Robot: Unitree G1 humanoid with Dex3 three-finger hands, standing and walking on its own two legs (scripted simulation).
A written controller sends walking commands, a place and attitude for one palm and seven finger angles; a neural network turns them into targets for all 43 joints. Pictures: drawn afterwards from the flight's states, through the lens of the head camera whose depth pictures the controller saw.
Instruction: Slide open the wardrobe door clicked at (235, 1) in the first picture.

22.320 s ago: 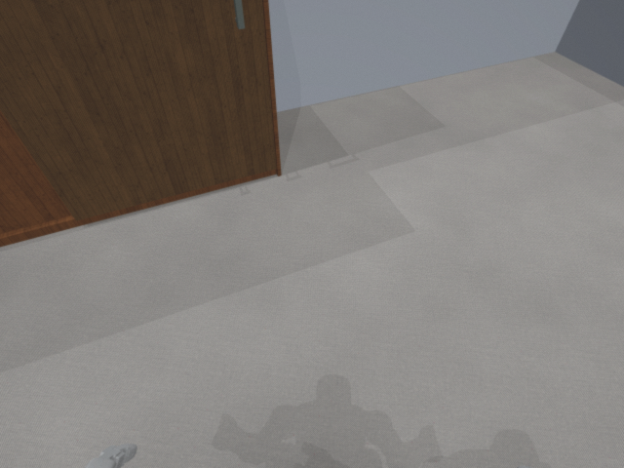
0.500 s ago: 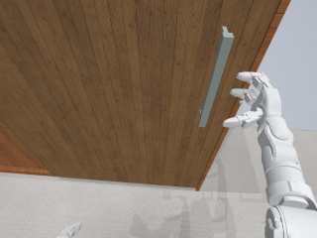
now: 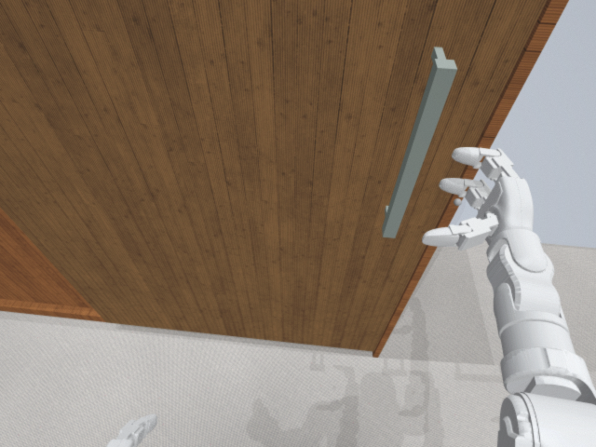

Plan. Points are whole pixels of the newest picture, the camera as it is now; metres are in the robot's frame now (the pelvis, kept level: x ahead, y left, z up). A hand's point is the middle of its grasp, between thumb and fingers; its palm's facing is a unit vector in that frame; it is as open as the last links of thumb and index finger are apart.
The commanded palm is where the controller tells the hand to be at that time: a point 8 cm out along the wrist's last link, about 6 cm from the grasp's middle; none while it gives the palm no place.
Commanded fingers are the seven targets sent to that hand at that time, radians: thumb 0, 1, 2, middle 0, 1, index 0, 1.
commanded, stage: move the hooked fingers beside the handle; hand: right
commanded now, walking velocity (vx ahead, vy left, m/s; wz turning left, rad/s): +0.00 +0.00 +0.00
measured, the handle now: (409, 158) +0.50 -0.10 +0.13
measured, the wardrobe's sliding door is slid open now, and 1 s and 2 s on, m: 0.00 0.00 0.00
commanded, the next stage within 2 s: feel for the door with the fingertips in 0.28 s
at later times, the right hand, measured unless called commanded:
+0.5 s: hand (459, 200) +0.42 -0.16 +0.13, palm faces +0.01 +1.00 +0.01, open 14.0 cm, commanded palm +0.39 -0.20 +0.14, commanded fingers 0.00 0.50 -0.30 0.30 1.20 0.30 1.20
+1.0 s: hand (429, 187) +0.43 -0.12 +0.14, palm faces +0.02 +1.00 +0.00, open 14.0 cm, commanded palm +0.41 -0.17 +0.14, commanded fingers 0.00 0.50 -0.30 0.30 1.20 0.30 1.20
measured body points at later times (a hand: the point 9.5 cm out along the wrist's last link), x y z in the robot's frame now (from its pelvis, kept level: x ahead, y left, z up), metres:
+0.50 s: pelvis +0.00 +0.00 +0.00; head +0.02 +0.00 +0.45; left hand +0.11 +0.26 -0.11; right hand +0.41 -0.21 +0.14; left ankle -0.02 +0.10 -0.73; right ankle +0.00 -0.10 -0.73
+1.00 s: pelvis +0.00 +0.00 +0.00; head +0.02 +0.01 +0.45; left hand +0.09 +0.25 -0.12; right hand +0.43 -0.17 +0.14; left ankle -0.02 +0.10 -0.73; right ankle +0.00 -0.10 -0.73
